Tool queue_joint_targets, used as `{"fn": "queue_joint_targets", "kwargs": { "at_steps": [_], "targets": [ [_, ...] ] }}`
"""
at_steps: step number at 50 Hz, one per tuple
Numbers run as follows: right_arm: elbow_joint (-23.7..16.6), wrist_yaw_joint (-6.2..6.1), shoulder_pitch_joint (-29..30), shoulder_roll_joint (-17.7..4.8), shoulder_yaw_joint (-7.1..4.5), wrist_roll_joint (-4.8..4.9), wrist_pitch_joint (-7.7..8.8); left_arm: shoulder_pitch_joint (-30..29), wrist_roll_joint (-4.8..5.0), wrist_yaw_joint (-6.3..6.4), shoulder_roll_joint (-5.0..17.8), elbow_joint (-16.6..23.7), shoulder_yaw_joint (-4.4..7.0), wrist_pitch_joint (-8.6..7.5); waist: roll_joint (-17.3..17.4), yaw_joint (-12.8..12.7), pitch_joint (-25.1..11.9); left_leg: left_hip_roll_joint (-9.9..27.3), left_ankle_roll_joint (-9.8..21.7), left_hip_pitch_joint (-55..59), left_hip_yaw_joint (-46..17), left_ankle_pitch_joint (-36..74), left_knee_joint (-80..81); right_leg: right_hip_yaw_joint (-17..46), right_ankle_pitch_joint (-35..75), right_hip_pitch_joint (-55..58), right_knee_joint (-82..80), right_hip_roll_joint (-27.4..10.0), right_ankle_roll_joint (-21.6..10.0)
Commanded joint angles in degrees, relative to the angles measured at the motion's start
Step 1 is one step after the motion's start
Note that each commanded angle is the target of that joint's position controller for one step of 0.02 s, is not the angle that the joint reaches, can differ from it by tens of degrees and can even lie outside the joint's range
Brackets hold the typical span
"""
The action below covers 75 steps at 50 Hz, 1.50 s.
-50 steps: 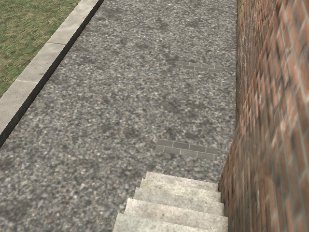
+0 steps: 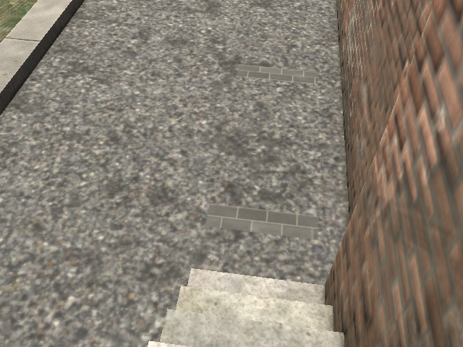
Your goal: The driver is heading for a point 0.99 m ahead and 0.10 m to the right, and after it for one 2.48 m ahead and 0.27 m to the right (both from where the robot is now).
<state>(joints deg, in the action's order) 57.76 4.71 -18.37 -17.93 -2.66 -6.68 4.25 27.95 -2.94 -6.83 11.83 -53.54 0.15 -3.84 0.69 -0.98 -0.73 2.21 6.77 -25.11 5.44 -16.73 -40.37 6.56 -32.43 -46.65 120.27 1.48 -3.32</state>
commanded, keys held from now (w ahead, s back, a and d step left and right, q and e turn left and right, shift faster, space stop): w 1.00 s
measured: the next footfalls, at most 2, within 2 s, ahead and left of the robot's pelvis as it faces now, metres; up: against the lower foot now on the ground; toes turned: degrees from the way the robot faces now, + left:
right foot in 0.48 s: +0.28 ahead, -0.19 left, -0.22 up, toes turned -4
left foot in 0.88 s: +0.54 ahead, +0.03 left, -0.43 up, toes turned +5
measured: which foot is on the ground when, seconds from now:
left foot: down 0.00-0.48, up 0.50-0.86, down 0.88-1.00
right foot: up 0.00-0.46, down 0.48-0.88, up 0.90-1.00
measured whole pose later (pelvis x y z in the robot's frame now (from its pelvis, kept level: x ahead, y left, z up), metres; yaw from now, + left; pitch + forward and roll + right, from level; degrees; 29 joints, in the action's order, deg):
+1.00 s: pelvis +0.45 -0.04 -0.43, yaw -1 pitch +1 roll -2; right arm 58.3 4.0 -19.6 -16.9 -2.3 -7.2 4.9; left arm 24.8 -3.0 -6.7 10.6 -52.7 0.0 -3.4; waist -0.7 -0.3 -0.7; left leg 1.0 5.0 -25.2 6.9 -16.9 -40.5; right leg 6.6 -28.6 -47.8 117.2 3.0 -3.6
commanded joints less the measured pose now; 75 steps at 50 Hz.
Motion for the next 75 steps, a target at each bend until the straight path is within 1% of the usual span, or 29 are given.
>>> {"fn": "queue_joint_targets", "kwargs": {
  "at_steps": [1, 3, 7, 15, 20, 23, 25, 26, 28, 30, 32, 33, 34, 37, 41, 43, 44, 45, 46, 48, 49, 51, 52, 55, 61, 65, 70, 72, 75],
  "targets": [
    [3.8, -1.26, -12.1, 4.1, 2.88, -1.57, 0.91, 6.5, -0.80, 1.32, -6.5, 3.6, -2.63, 1.05, -4.8, -1.9, 10.9, 24.6, 11.3, 4.5, -28.5, 13.5, 16.7, 8.4, 30.7, -29.9, -21.1, -12.2, -1.8],
    [5.2, -4.01, -11.2, 6.2, 4.64, 1.73, 4.20, 9.0, -1.57, -0.23, -3.3, 1.7, -1.57, 3.16, -1.4, -2.8, 9.4, 16.7, 10.9, -9.2, -21.4, -1.3, 16.1, 3.9, 44.2, -20.4, -34.2, -8.7, -1.8],
    [10.1, -5.62, -19.2, 1.0, 5.84, 0.66, 6.62, 0.4, -4.50, -2.06, 0.7, 3.7, -0.96, 2.40, 1.9, 0.8, 4.9, 14.7, 9.9, -0.4, -19.3, -0.7, 8.4, 4.3, 53.4, -23.5, -39.6, -7.0, 1.0],
    [7.2, -6.37, -18.3, 0.8, 7.34, 1.55, 5.53, -13.5, -4.87, -1.06, 3.5, 4.7, -1.33, 1.64, 2.3, 4.2, 5.8, 10.3, 7.2, -5.2, -12.6, -17.3, -5.6, -3.4, 60.4, 2.0, -71.6, -4.7, 2.8],
    [3.2, -5.64, -15.4, -4.3, 4.12, 2.83, 1.88, -19.0, -3.97, 0.67, 4.4, 6.7, -2.28, 0.94, 4.2, 6.6, 7.7, 13.0, 5.8, 2.5, -20.0, -8.7, -13.7, -6.0, 43.5, 15.3, -95.0, -3.9, 2.5],
    [2.2, -1.55, -11.0, -7.0, 3.36, 0.10, -1.31, 7.2, -2.76, 1.27, 10.4, -1.8, 1.14, -0.69, -3.4, -4.1, -0.8, 6.1, 0.5, -4.2, -14.9, -6.3, -47.2, -8.4, 56.5, 49.8, -111.5, -4.7, -0.4],
    [2.0, 2.26, -19.3, -2.5, 0.58, 4.40, -0.78, 17.3, -4.51, 1.68, 20.5, -3.4, 5.32, -1.96, -17.2, -2.1, -7.1, -4.1, -4.0, -41.5, -4.6, -24.1, -88.3, -2.1, 88.2, 79.7, -81.0, -11.1, -4.0],
    [-9.2, 2.44, -4.9, 1.6, 2.22, 5.12, 1.23, 18.0, -1.16, 0.68, 21.3, -4.3, 5.91, -1.90, -22.9, -7.4, -10.7, -4.9, -4.7, -55.3, -2.6, -26.2, -77.1, 21.2, 39.1, 78.8, -93.3, -22.6, -18.5],
    [-8.1, -1.57, 3.0, 1.5, 4.29, 4.53, 2.86, 6.2, -3.82, 0.76, 5.5, -1.4, 2.12, -2.19, -0.4, -3.9, -0.2, 4.2, -2.3, -55.4, -8.2, -13.8, -74.3, 11.2, 15.5, 57.9, -93.4, -18.5, -14.4],
    [-8.7, -1.04, -1.3, 5.8, 5.18, 3.18, 2.08, 4.9, -5.96, 2.73, -6.6, -1.7, -1.67, -4.13, 1.2, 2.9, 1.1, 9.6, 0.5, -43.6, -11.0, 9.8, -52.0, -0.5, 27.6, 33.2, -85.7, -10.9, -9.4],
    [-4.7, 0.19, -8.4, 3.3, 4.45, -1.30, -0.40, -12.1, -0.58, 3.05, -0.5, 5.4, -1.61, -5.35, -3.7, 7.6, 6.7, 8.1, -3.6, -16.2, -10.0, 33.4, -29.9, -0.8, 12.8, -4.0, -84.7, -12.6, -9.9],
    [-4.4, 1.46, -8.4, 2.0, 4.04, -2.02, -0.35, -9.7, -2.29, 2.32, 4.3, 4.7, -0.53, -5.61, -4.3, 8.0, 4.5, 3.8, -5.4, -5.9, -2.6, 34.4, -45.1, -1.4, 11.0, -15.1, -83.9, -8.5, -12.0],
    [-7.4, 1.67, -2.1, 1.0, 4.16, -0.92, 0.11, -6.5, -3.99, 2.76, 5.2, 2.4, 0.16, -6.35, -2.4, 4.9, 4.8, 6.4, -6.1, -17.7, -7.9, 34.8, -40.7, 2.7, 12.8, -4.7, -81.1, -11.3, -12.6],
    [-10.3, -0.42, 14.4, -2.0, 4.81, 1.46, 1.32, 6.2, -2.16, 6.70, -0.1, 0.5, -2.18, -5.78, 4.0, -6.1, 1.1, 8.8, -4.9, -27.3, -8.8, 57.0, 1.0, 6.0, 4.9, 20.7, -65.7, -10.2, -8.8],
    [-5.5, -0.67, -0.6, -1.6, 3.83, 0.29, -0.42, -2.5, -2.17, 1.97, 6.3, 3.3, -1.14, -2.96, -3.7, 3.7, 9.0, 3.7, -6.1, 2.9, -2.0, 41.2, -6.3, 8.2, 10.4, -0.9, -61.2, -11.0, -8.3],
    [-4.2, -1.34, -4.1, -3.4, 2.65, 2.09, -0.38, -2.5, -2.77, 1.64, 6.5, 0.5, -0.13, -1.11, -1.9, 3.8, 8.2, 8.6, -3.5, 9.3, -7.4, 39.1, 21.2, 12.5, 13.3, 10.7, -46.7, -12.7, -5.8],
    [0.3, -2.24, -19.4, -8.8, -0.42, 4.92, 0.91, 0.1, -3.18, 0.09, 7.8, -0.8, 0.67, -0.57, 5.9, 9.2, 2.9, 2.9, -2.6, 27.5, -1.0, 37.7, 23.3, 7.4, 19.9, 7.7, -32.5, -8.3, -5.2],
    [1.6, -1.25, -26.8, -15.9, -3.06, 4.30, 0.75, 16.0, -2.72, -2.28, 3.7, -4.9, 0.71, -1.47, 22.8, 7.3, -15.0, 10.9, 11.2, 54.7, -6.2, 70.1, -0.6, -2.6, -9.3, -7.2, 4.3, 4.9, -0.2],
    [2.0, -0.19, -23.8, -17.7, -3.57, 2.16, 0.50, 11.8, -0.60, -2.94, 4.9, -0.4, 1.57, -1.23, 14.3, 6.3, -18.7, 18.5, 11.6, 59.8, -14.9, 83.9, -3.8, -3.1, -13.6, -22.3, 15.1, 6.3, 0.3],
    [2.9, -0.94, -20.3, -14.1, -4.10, -2.04, 0.17, 1.5, 1.03, -0.10, 0.3, 5.5, 0.17, -0.54, 2.4, 7.7, -8.0, 21.0, 11.4, 46.0, -21.5, 49.4, 1.6, 2.9, 0.7, -35.0, 0.8, 0.9, 0.9],
    [5.0, -0.61, -17.4, -11.2, -2.50, -1.51, -0.07, 3.6, 0.96, 0.71, -2.5, 5.7, -0.60, 0.40, 2.1, 2.3, 0.1, 24.2, 13.2, 27.4, -28.9, 22.0, 9.7, 5.1, 11.4, -33.3, -1.4, -3.7, -0.7],
    [7.1, -2.60, -15.4, 6.3, 3.37, -2.07, 1.77, 7.6, -0.71, 0.93, -4.2, 3.2, -1.37, 1.97, -1.8, -2.8, 11.3, 19.8, 8.2, 4.2, -26.0, 3.4, 16.8, 7.4, 30.8, -28.6, -22.0, -9.1, -3.1],
    [7.8, -4.14, -15.2, 8.1, 4.14, 0.52, 3.49, 8.6, -0.70, 0.05, -3.0, 1.5, -0.97, 2.77, -3.2, -2.0, 9.9, 17.7, 9.2, -2.5, -23.1, -0.7, 18.4, 6.5, 41.4, -24.1, -33.8, -7.3, -2.3],
    [11.7, -5.45, -18.8, 0.5, 4.83, -0.50, 5.91, 4.0, -1.40, -2.53, -3.1, 2.6, -1.82, 3.39, 1.8, -1.0, 6.0, 15.0, 9.6, -4.2, -22.5, -8.4, 13.9, 4.7, 47.4, -23.3, -28.3, -6.0, 0.3],
    [10.6, -5.63, -16.3, 0.6, 6.54, 0.92, 6.33, -8.5, -3.48, -1.63, 3.7, 4.7, -0.01, 1.94, 1.3, 0.2, 7.1, 10.0, 7.2, -10.7, -14.0, -6.0, 8.5, 2.1, 61.2, -4.5, -53.0, -3.8, 1.8],
    [10.9, -6.97, -22.7, 4.9, 7.82, 0.46, 5.51, -11.5, -4.29, -0.64, 1.2, 4.2, -1.23, 1.59, 4.0, 3.3, 5.8, 8.8, 6.1, 0.6, -12.9, -3.5, -2.8, 2.6, 64.5, -1.1, -68.1, -4.1, 1.7],
    [6.9, -5.95, -17.3, 2.7, 5.61, 3.08, 3.26, -8.8, -4.07, -1.57, 2.2, 0.7, -1.62, 1.10, 2.8, 3.1, 6.6, 7.9, 2.8, -0.9, -13.4, 6.2, -17.1, -6.5, 57.9, 16.0, -88.7, -3.8, 4.2],
    [6.0, -6.26, -18.0, -1.0, 3.95, 5.77, 0.90, -14.4, -1.23, 0.20, 2.9, 2.5, -1.65, 1.01, 2.0, 6.6, 6.3, 6.8, 2.9, 8.1, -16.5, 11.7, -20.4, -7.2, 51.2, 21.5, -113.1, -3.5, 4.5],
    [7.4, 0.59, -17.3, -0.2, 3.35, 4.55, -1.14, 18.3, -0.45, 1.53, 11.3, -7.8, 2.33, -0.49, -14.6, -5.8, -5.5, 0.3, -4.3, -12.4, -8.8, 1.7, -61.4, -5.1, 91.1, 66.1, -112.7, -11.6, -4.3]
  ]
}}
Over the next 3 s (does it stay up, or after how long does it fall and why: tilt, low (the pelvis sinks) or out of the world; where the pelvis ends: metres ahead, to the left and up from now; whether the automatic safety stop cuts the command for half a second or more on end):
stays up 0.89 -0.20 -0.86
